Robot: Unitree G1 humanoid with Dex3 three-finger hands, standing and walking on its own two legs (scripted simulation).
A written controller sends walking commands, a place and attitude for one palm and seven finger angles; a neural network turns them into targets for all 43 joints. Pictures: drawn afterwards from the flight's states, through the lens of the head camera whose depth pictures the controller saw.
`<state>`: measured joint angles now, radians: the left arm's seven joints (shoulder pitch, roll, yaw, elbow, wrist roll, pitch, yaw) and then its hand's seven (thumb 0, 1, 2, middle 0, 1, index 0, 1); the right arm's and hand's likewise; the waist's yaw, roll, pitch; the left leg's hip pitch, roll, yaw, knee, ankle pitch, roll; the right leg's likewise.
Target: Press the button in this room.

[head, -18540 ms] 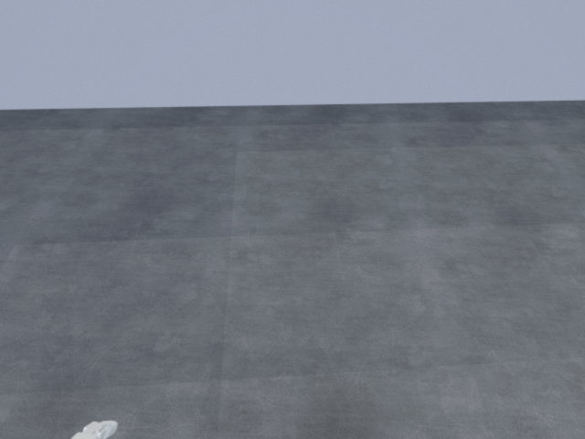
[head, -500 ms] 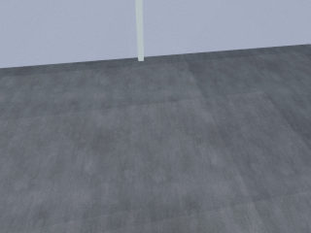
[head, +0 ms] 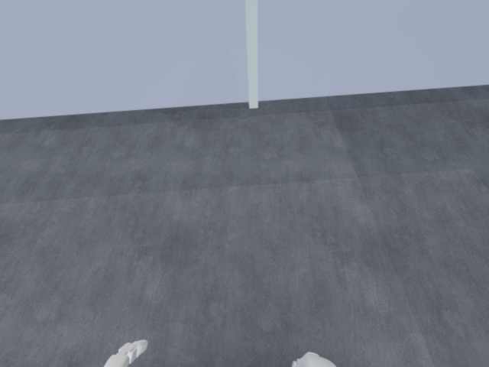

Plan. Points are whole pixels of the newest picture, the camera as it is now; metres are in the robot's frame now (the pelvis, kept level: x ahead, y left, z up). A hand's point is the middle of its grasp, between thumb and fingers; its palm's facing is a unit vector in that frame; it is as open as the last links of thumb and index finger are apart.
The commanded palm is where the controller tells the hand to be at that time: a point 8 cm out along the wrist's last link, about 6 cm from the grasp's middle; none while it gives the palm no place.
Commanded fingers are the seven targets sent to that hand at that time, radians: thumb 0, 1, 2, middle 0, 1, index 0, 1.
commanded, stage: turn or walk to find it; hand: left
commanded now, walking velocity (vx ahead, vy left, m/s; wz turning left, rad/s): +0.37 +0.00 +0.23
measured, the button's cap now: out of the picture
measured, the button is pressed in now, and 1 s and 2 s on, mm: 0 0 0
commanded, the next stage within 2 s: stand and wait in 1.08 s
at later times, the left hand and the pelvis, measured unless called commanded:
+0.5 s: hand out of the picture +0.11 +0.21 -0.16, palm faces +0.17 -0.98 -0.12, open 7.4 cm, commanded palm none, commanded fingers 0.00 0.90 0.90 -0.20 -0.30 -0.20 -0.30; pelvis +0.19 +0.05 +0.02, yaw +6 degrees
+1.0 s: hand (181, 197) +0.52 +0.20 -0.14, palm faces +0.09 -0.97 -0.22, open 7.3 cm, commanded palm none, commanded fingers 0.00 0.90 0.90 -0.20 -0.30 -0.20 -0.30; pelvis +0.43 +0.00 +0.01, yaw +7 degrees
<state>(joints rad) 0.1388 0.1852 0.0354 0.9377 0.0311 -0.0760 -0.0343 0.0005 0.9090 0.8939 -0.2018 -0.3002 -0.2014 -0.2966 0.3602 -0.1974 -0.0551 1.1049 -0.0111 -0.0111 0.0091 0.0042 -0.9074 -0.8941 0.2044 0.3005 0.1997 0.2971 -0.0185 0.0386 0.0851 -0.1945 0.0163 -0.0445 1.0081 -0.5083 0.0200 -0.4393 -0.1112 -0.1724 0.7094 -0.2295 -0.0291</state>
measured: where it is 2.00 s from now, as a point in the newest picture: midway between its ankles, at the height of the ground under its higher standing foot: (253, 257)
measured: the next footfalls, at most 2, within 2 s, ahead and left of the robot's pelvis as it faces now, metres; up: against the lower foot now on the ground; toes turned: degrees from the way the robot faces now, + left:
left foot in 0.40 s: +0.26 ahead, +0.15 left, +0.00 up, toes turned +16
right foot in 0.90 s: +0.55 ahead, -0.07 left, +0.00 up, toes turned -4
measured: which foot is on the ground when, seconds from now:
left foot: up 0.00-0.38, down 0.40-0.92, up 0.94-1.00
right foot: down 0.00-0.42, up 0.44-0.88, down 0.90-1.00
